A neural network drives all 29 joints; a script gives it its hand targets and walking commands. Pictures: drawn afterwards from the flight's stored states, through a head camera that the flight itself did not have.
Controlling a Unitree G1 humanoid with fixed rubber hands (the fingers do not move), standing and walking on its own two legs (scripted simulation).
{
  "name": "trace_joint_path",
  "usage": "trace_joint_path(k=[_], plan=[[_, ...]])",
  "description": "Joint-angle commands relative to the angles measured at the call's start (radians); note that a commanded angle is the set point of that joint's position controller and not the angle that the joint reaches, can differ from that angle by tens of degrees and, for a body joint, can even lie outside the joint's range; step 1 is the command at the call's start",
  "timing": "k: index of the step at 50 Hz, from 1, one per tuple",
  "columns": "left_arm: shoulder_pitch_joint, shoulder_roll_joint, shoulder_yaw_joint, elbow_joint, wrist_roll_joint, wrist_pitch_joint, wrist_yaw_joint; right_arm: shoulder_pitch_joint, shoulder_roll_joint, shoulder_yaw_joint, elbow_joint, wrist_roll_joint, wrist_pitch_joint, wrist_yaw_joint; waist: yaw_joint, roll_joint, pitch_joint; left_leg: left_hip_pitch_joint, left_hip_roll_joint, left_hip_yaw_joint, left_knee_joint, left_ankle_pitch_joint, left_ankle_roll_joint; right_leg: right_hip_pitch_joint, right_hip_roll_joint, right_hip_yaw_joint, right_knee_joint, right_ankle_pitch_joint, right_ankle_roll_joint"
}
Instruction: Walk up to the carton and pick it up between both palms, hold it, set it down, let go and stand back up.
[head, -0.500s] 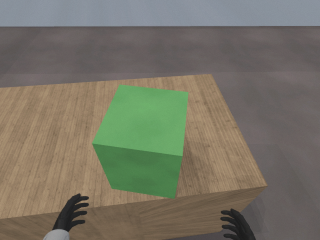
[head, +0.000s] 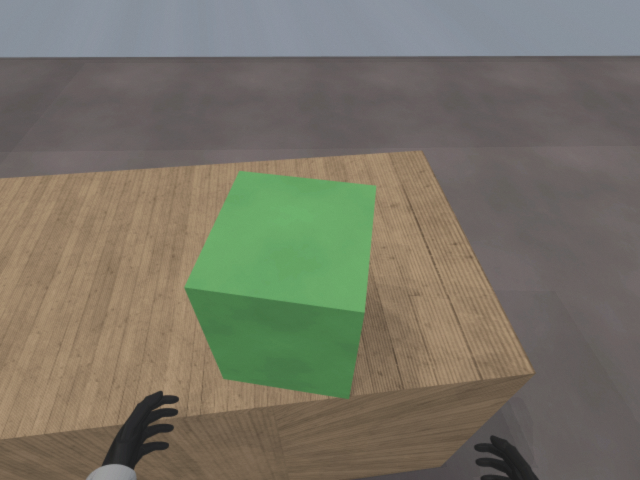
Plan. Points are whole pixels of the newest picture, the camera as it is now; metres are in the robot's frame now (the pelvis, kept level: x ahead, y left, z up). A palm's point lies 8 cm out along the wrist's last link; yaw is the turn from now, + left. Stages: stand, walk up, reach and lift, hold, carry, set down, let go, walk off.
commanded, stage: stand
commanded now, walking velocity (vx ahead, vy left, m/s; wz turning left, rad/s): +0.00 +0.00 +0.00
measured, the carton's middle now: (295, 287) +0.40 +0.04 -0.01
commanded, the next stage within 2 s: none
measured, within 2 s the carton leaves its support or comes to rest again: neither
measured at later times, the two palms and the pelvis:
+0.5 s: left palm (123, 462) +0.18 +0.24 -0.05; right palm out of the picture +0.13 -0.26 -0.09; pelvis +0.00 +0.00 +0.00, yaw +0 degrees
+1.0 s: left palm (121, 466) +0.18 +0.25 -0.06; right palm out of the picture +0.13 -0.26 -0.09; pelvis +0.00 +0.00 +0.00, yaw +0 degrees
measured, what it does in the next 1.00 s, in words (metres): stands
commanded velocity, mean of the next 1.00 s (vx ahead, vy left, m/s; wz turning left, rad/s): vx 0.00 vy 0.00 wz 0.00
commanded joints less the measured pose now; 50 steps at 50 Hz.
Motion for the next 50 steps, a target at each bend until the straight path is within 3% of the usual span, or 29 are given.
trace_joint_path(k=[1,50], plan=[[-0.005,0.232,0.103,0.034,0.051,-0.04,0.016,-0.043,-0.227,-0.066,-0.016,-0.048,-0.031,-0.008,0.005,0.011,-0.158,0.007,0.09,-0.099,-0.061,0.045,0.044,0.023,-0.122,0.113,-0.062,0.07,-0.046],[0.006,0.247,0.107,0.114,0.038,-0.054,0.015,-0.05,-0.266,-0.072,-0.008,-0.027,-0.027,-0.011,-0.002,0.016,-0.157,0.049,0.109,-0.115,-0.062,0.137,0.049,0.039,-0.133,0.108,-0.081,0.16,-0.046]])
